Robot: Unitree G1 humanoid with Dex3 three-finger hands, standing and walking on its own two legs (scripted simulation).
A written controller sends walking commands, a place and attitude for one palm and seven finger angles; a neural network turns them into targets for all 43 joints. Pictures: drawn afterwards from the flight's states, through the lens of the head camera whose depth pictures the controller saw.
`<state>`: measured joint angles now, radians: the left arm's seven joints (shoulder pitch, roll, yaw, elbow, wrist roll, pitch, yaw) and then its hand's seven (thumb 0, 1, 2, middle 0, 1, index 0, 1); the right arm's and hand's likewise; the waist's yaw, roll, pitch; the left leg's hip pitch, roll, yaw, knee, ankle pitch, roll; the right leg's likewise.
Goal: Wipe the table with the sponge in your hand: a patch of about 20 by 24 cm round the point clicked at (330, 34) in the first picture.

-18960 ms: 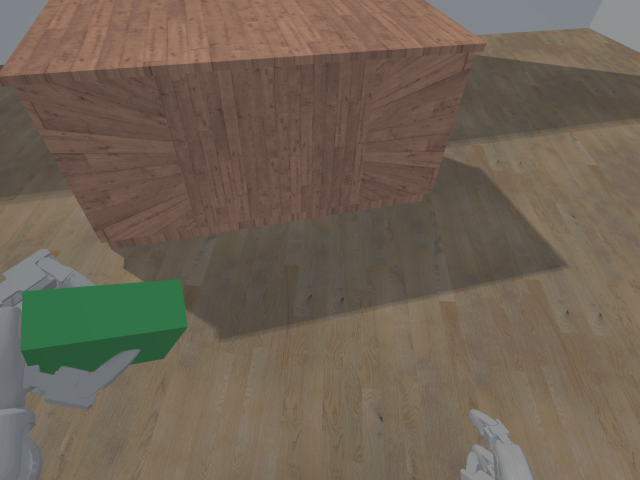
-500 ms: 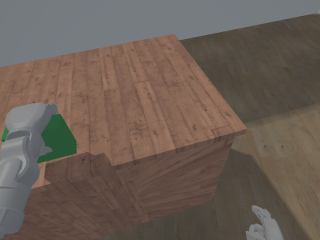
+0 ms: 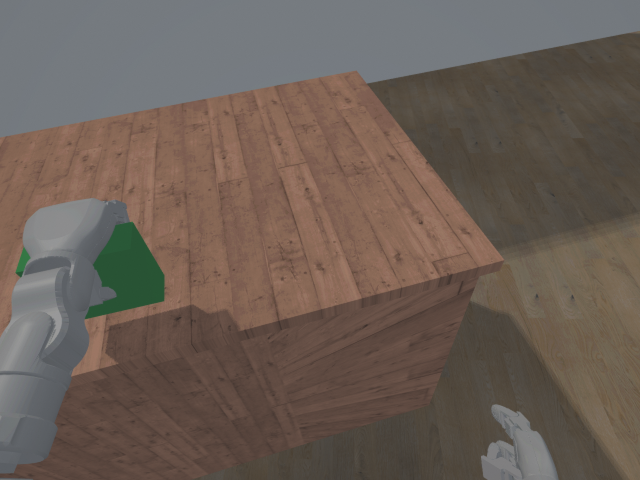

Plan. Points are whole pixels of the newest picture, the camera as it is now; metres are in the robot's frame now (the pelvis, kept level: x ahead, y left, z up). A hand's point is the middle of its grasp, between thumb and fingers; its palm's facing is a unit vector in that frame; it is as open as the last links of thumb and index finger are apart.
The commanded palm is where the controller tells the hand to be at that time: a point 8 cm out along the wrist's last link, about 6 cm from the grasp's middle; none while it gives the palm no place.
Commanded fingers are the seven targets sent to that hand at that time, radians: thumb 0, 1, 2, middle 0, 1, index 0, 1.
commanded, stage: move the sponge above the wiping area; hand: left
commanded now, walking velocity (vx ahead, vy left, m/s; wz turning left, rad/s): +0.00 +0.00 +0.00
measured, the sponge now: (106, 282) +0.31 +0.34 +0.08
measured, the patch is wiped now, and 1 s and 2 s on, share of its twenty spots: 0.00 0.00 0.00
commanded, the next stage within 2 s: none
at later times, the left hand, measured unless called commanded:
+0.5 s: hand (97, 261) +0.30 +0.32 +0.13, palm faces +0.00 +0.02 -1.00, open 8.9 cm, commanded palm +0.28 +0.33 +0.20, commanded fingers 0.00 0.10 1.30 -1.20 -1.60 -1.20 -1.60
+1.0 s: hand (93, 251) +0.32 +0.33 +0.13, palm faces +0.04 +0.02 -1.00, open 8.9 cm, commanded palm +0.29 +0.34 +0.20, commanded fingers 0.00 0.10 1.30 -1.20 -1.60 -1.20 -1.60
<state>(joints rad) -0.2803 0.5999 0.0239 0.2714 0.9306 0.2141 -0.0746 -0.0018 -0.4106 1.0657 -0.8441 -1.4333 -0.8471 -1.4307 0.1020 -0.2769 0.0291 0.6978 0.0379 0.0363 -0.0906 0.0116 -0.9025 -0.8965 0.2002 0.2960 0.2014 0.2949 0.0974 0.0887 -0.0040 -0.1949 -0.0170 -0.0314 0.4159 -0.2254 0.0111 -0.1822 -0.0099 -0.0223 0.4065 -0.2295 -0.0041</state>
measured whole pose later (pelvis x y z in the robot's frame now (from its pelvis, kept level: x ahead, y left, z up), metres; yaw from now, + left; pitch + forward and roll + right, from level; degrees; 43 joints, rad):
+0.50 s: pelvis +0.00 -0.01 +0.00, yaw +0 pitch -1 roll +0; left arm -0.27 0.62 0.04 0.26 0.93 0.16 -0.08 0.00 -0.41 1.07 -0.84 -1.43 -0.85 -1.43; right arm 0.10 -0.28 0.03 0.70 0.04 0.04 -0.09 0.01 -0.90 -0.90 0.20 0.30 0.20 0.29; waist 0.10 0.09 0.00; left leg -0.18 0.00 -0.04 0.41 -0.22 0.00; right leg -0.17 0.00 -0.03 0.41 -0.23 -0.02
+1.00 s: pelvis +0.00 -0.01 +0.00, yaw -1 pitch +0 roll +0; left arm -0.26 0.65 0.11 0.26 0.91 0.08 -0.05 0.00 -0.41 1.07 -0.84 -1.43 -0.85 -1.43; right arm 0.12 -0.28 0.01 0.70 0.04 0.03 -0.10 0.01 -0.90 -0.90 0.20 0.30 0.20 0.29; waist 0.09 0.08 0.01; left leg -0.21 0.00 -0.03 0.44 -0.24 0.00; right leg -0.20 0.01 -0.02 0.42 -0.23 -0.01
